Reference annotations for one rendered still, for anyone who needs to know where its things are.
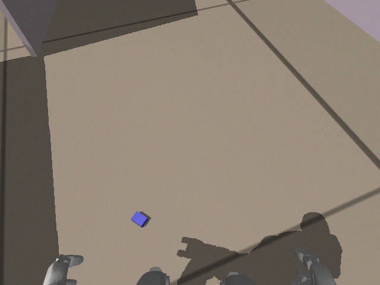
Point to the small box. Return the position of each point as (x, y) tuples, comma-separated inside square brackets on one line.
[(139, 219)]

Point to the left robot hand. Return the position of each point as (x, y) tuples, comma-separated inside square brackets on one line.
[(58, 271)]

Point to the right robot hand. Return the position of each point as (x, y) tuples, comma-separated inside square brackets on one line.
[(319, 274)]

